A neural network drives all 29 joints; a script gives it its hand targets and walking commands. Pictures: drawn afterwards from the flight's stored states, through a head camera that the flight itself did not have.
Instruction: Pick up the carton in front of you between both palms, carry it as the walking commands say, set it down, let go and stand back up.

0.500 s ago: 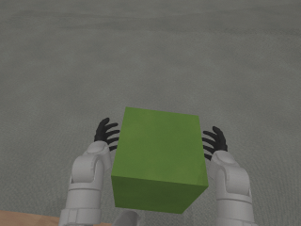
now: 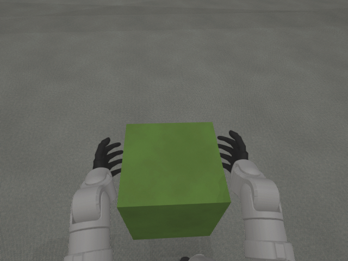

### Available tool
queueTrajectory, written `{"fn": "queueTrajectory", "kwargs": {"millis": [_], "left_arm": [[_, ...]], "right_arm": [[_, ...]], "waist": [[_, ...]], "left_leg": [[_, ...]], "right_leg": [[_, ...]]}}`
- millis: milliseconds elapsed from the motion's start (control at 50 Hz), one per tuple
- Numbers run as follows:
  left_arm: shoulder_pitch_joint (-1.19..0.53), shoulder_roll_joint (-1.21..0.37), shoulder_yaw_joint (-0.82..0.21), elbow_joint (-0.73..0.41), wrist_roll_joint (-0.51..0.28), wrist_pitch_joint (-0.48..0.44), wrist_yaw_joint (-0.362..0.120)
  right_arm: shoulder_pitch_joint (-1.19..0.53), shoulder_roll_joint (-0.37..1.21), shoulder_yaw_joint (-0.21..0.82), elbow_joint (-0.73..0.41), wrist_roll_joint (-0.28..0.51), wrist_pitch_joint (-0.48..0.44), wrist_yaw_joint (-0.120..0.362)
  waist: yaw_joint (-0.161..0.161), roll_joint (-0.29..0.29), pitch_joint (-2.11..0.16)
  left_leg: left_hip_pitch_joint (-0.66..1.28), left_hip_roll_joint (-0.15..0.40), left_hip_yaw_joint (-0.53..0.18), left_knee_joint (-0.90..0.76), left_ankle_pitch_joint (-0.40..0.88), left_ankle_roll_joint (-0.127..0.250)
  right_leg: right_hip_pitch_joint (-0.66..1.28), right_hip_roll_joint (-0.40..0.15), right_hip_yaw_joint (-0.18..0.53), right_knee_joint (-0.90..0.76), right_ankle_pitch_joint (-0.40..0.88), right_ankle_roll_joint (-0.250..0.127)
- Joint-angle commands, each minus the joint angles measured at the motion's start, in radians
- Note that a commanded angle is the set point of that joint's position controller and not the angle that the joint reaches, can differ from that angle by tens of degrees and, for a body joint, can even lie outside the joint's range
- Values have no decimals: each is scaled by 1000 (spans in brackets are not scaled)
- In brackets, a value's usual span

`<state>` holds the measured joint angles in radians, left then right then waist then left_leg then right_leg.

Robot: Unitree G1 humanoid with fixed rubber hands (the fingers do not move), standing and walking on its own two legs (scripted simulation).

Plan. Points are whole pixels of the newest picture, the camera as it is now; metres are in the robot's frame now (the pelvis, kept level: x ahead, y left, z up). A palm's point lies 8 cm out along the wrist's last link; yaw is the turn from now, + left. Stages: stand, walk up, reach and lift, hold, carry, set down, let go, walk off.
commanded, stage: carry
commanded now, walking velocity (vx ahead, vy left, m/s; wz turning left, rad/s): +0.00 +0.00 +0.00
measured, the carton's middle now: (170, 183) +0.32 -0.01 -0.03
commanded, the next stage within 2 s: none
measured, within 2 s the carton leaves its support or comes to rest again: neither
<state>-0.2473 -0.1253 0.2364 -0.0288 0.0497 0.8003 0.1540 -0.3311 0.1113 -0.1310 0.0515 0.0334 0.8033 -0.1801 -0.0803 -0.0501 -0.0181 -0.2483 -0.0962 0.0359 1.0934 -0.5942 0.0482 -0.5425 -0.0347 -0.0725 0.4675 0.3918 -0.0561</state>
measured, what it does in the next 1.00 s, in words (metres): goes down: right foot 0.12 m lower, then left foot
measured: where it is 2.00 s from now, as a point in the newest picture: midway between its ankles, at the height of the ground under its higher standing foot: outside the picture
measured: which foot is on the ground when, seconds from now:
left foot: down 0.00-0.02, up 0.04-0.26, down 0.28-1.00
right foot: up 0.00-0.00, down 0.02-0.96, up 0.98-1.00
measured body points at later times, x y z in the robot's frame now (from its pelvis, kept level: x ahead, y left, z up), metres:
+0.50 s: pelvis +0.23 -0.01 -0.04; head +0.26 -0.02 +0.40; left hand +0.57 +0.12 +0.04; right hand +0.56 -0.18 +0.03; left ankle +0.25 +0.09 -0.76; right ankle +0.16 -0.08 -0.77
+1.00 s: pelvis +0.29 -0.02 -0.04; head +0.31 -0.02 +0.41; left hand +0.64 +0.12 +0.06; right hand +0.63 -0.19 +0.05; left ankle +0.31 +0.07 -0.77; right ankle +0.17 -0.09 -0.75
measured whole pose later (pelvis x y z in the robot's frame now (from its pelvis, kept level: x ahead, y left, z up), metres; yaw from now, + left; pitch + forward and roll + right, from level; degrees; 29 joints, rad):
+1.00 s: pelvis +0.29 -0.02 -0.04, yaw -3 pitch +4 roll +1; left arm -0.42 -0.17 0.23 -0.10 0.08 1.01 0.22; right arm -0.47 0.16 -0.24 -0.01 -0.10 1.06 -0.27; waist 0.02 -0.02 -0.04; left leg -0.35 -0.02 0.12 0.54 -0.25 0.06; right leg -0.22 0.02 -0.07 0.72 -0.44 -0.01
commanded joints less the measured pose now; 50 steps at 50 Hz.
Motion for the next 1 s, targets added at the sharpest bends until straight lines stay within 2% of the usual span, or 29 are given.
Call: {"fn": "queueTrajectory", "kwargs": {"millis": [0,20,60,140,160,200,220,240,260,280,320,400,440,480,520,580,620,660,700,720,760,780,820,860,880,900,920,940,980], "left_arm": [[-471,-521,-587,-89,-178,11,30],[-475,-529,-613,-115,-202,16,36],[-421,-623,-660,-82,-242,22,25],[-464,-804,-718,-78,-297,13,-28],[-454,-818,-726,-82,-295,13,-37],[-474,-831,-755,-123,-296,14,-52],[-467,-823,-753,-108,-279,20,-56],[-463,-819,-746,-107,-268,26,-58],[-450,-812,-741,-86,-254,36,-60],[-484,-835,-752,-106,-262,39,-65],[-508,-827,-735,-114,-244,51,-67],[-494,-783,-687,-89,-211,80,-57],[-474,-755,-658,-75,-189,99,-47],[-481,-733,-638,-71,-174,122,-43],[-510,-727,-625,-68,-168,148,-42],[-567,-731,-630,-60,-179,186,-41],[-606,-748,-633,-51,-183,203,-38],[-656,-778,-636,-49,-196,215,-36],[-687,-799,-628,-39,-205,224,-37],[-698,-802,-624,-34,-208,228,-38],[-687,-809,-614,-11,-212,233,-40],[-673,-822,-608,-13,-213,232,-42],[-697,-850,-618,-40,-221,229,-48],[-728,-872,-636,-55,-229,228,-56],[-749,-883,-649,-70,-234,229,-60],[-767,-887,-663,-85,-242,231,-64],[-781,-885,-681,-101,-255,236,-66],[-796,-903,-711,-108,-270,239,-69],[-771,-907,-690,-106,-260,240,-68]], "right_arm": [[-358,647,495,-104,98,20,-6],[-332,609,455,-113,76,29,-19],[-326,631,446,-142,79,28,-19],[-561,697,516,-353,146,-19,10],[-571,698,528,-352,148,-24,17],[-584,725,557,-372,165,-32,35],[-578,736,574,-364,165,-30,42],[-568,727,589,-339,166,-22,47],[-543,733,594,-304,144,-10,49],[-522,741,590,-295,138,2,56],[-530,755,605,-268,139,22,68],[-567,780,619,-257,171,69,74],[-580,776,619,-246,175,92,69],[-597,771,616,-237,171,119,62],[-622,770,602,-221,163,145,58],[-603,768,547,-148,134,181,54],[-613,779,520,-120,130,198,53],[-662,796,511,-126,136,209,54],[-700,806,504,-137,141,215,54],[-702,808,500,-132,139,219,53],[-694,810,487,-118,124,227,49],[-708,822,492,-128,124,227,48],[-747,846,495,-152,131,224,51],[-781,873,501,-168,139,220,58],[-790,881,507,-180,145,217,63],[-779,875,515,-185,150,215,66],[-770,877,529,-190,151,212,66],[-758,875,528,-183,148,215,66],[-794,878,555,-216,165,219,71]], "waist": [[156,-144,-481],[162,-109,-527],[180,60,-546],[162,-55,-559],[143,-89,-567],[101,-80,-571],[92,-13,-600],[88,130,-644],[78,193,-682],[63,185,-658],[64,183,-612],[95,46,-539],[96,-44,-519],[106,-109,-465],[112,-94,-402],[101,47,-412],[89,147,-432],[92,173,-409],[93,119,-374],[97,38,-361],[131,-168,-339],[145,-157,-345],[148,-104,-357],[102,-64,-421],[81,-2,-477],[68,102,-541],[51,213,-561],[52,218,-543],[83,175,-503]], "left_leg": [[-550,9,-67,493,-205,-47],[-656,50,-139,454,-140,-41],[-649,122,-90,167,73,-38],[-302,105,-19,-288,263,-36],[-218,77,17,-394,321,-26],[7,79,31,-613,672,-11],[200,197,-96,-578,978,49],[357,362,-274,-504,1446,132],[404,449,-355,-485,1611,196],[409,411,-309,-477,1543,219],[390,352,-263,-466,1438,170],[104,213,-81,-404,1194,83],[-16,163,-40,-389,950,59],[-110,114,-2,-454,677,33],[-94,101,14,-544,639,23],[105,152,-28,-530,1012,40],[304,229,-86,-476,1347,72],[321,243,-83,-458,1389,73],[169,194,-39,-422,1138,52],[15,154,-7,-383,898,35],[-366,63,71,-384,210,-9],[-409,65,87,-406,165,-11],[-318,59,96,-516,283,-6],[1,71,99,-633,588,9],[213,132,26,-611,880,47],[448,282,-121,-504,1418,122],[540,414,-251,-500,1747,224],[562,435,-243,-533,1682,236],[466,356,-158,-540,1447,148]], "right_leg": [[949,-339,321,199,939,-168],[990,-386,423,220,762,-252],[905,-306,343,162,492,-217],[598,-215,253,141,391,-199],[570,-178,189,170,376,-172],[453,-102,62,249,166,-87],[285,-67,40,300,-176,-37],[140,-13,33,329,-575,19],[118,19,67,342,-883,45],[105,32,89,282,-879,46],[130,10,70,185,-748,53],[427,-32,91,187,-125,25],[533,-80,122,220,209,-1],[596,-108,128,208,355,-27],[564,-86,110,189,294,-22],[412,-44,70,201,4,41],[243,-9,40,113,-333,78],[238,11,25,-39,-479,83],[392,2,28,-102,-215,71],[534,-30,54,-69,73,61],[858,-170,127,87,692,-25],[899,-190,149,103,739,-53],[825,-164,144,116,653,-53],[618,-126,75,169,492,-4],[459,-90,46,242,220,29],[249,-42,34,319,-227,68],[115,31,39,375,-774,91],[62,37,62,326,-1000,81],[173,3,61,19,-884,58]]}}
